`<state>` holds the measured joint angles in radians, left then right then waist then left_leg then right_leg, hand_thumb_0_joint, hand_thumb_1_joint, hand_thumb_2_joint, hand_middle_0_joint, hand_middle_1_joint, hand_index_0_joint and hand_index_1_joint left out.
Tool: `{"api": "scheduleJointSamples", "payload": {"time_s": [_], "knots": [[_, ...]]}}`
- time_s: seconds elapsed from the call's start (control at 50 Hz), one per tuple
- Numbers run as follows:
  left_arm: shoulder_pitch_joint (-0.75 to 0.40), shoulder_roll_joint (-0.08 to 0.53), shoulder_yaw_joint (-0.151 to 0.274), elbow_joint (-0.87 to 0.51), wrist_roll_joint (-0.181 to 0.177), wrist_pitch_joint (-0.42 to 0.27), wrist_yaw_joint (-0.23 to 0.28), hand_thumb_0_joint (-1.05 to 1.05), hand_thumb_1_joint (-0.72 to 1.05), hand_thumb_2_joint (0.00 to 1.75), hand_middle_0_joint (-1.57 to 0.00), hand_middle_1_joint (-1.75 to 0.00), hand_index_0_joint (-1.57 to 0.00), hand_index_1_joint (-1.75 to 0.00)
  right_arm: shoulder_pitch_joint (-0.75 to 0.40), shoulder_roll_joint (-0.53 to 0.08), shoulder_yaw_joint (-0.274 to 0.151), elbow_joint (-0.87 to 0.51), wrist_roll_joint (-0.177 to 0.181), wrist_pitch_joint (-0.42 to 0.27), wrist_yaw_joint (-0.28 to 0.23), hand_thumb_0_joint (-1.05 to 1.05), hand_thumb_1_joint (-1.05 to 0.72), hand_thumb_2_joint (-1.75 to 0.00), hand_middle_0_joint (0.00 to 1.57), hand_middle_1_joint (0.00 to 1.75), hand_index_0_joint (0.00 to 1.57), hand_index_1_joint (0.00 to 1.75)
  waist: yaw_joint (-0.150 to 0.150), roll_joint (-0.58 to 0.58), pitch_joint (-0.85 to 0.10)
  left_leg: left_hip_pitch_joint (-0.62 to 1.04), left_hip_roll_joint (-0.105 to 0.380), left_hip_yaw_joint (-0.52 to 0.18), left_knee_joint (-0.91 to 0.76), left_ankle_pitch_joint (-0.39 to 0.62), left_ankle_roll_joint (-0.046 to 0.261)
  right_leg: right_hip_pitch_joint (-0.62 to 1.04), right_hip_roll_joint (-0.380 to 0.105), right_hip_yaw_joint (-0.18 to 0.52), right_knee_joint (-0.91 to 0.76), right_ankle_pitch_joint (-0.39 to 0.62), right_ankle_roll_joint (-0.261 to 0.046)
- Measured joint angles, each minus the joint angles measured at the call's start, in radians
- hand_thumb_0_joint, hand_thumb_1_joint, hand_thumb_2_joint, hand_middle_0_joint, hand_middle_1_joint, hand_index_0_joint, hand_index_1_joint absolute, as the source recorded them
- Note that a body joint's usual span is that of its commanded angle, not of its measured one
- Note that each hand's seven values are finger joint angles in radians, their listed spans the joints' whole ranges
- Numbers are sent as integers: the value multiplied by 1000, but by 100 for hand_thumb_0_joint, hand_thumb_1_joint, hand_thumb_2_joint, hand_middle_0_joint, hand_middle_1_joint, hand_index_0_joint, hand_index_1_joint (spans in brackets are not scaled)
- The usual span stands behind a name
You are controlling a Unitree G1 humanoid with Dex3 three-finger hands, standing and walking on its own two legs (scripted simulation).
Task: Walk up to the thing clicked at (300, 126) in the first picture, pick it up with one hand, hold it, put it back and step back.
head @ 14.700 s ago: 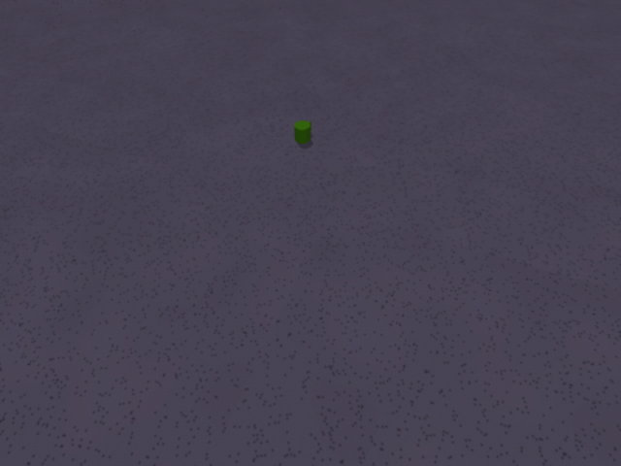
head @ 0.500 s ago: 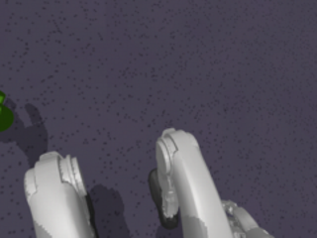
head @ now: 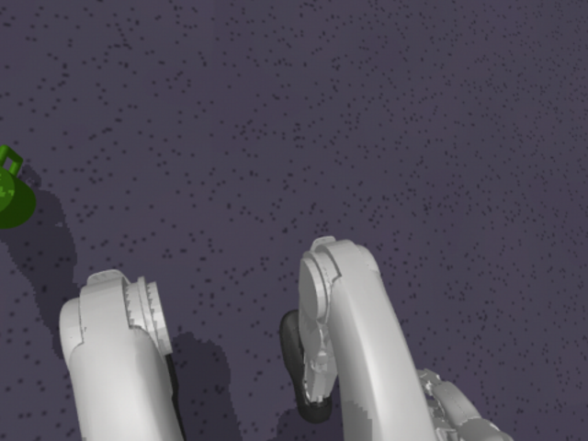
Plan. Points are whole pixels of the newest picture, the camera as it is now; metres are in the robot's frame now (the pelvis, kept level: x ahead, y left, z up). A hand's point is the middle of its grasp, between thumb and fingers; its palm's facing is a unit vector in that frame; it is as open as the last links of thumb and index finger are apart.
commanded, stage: rest palm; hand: left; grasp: from above
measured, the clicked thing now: out of the picture +0.46 +0.37 -0.28
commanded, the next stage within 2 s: close in 1.32 s
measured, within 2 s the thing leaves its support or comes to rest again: neither
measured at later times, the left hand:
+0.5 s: hand out of the picture +0.43 +0.36 -0.22, palm faces -0.44 -0.12 -0.89, open 14.3 cm
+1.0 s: hand out of the picture +0.42 +0.37 -0.24, palm faces -0.44 -0.15 -0.89, open 14.6 cm
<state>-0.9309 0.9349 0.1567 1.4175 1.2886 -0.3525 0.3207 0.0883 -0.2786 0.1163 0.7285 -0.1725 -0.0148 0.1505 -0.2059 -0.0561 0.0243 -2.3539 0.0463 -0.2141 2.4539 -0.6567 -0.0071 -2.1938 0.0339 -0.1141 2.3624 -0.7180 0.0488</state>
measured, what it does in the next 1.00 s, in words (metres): stands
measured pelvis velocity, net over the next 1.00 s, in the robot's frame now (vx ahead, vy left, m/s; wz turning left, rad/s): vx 0.00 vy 0.00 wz -0.06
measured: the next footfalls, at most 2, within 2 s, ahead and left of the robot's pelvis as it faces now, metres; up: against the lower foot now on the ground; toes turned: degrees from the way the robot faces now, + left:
none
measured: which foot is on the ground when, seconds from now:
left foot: down 0.00-1.00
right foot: down 0.00-1.00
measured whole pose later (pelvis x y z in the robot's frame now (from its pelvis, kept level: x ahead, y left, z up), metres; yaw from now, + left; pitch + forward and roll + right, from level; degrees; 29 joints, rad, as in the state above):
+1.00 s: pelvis +0.00 +0.00 -0.02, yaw -3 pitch +27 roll -13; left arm -0.93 1.05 0.20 1.62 1.31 -0.33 0.53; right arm 0.01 -0.30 0.23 0.71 -0.28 -0.13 0.19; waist -0.27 -0.14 0.12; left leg -2.36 0.05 -0.28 2.56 -0.70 -0.02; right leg -2.21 0.07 -0.16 2.43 -0.72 0.06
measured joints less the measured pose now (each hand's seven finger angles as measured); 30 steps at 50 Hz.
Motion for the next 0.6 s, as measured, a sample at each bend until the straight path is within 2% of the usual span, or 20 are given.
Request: {"api": "scheduleJointSamples", "payload": {"time_s": [0.14, 0.24, 0.36, 0.6], "knots": [[-28, 15, 21, 94, 54, -7, 86, 0, -56, 106, -9, -100, -6, -102, -28, 2, 21, -10, -16, -11, 7, 0, -89, -89, 20, 30, 20, 30, -26, -19, 7, -5, 1, -6, 17, 3, -2, -8, 5, -2, 16, 6, 1], [-49, 46, 24, 162, 68, 10, 131, 0, -55, 108, -9, -99, -6, -102, -33, 1, 42, -8, -36, -33, 5, 0, -89, -89, 20, 30, 20, 30, -48, -34, 31, -19, 2, -14, 34, 12, -5, -25, 10, -6, 31, 20, 3], [-54, 74, 25, 201, 66, 26, 163, 0, -55, 107, -9, -99, -5, -102, -16, -4, 70, 4, -62, -58, 5, 0, -89, -90, 20, 30, 20, 30, -68, -50, 57, -29, 2, -25, 56, 11, -11, -38, 16, -12, 50, 24, 3], [-9, 98, 64, 192, 25, 38, 189, 0, -56, 104, -8, -97, -4, -100, -3, -18, 104, 6, -88, -94, 20, 0, -89, -90, 20, 30, 20, 30, -87, -57, 86, -25, 9, -54, 88, -18, -19, -36, 31, -30, 64, 15, 5]]}}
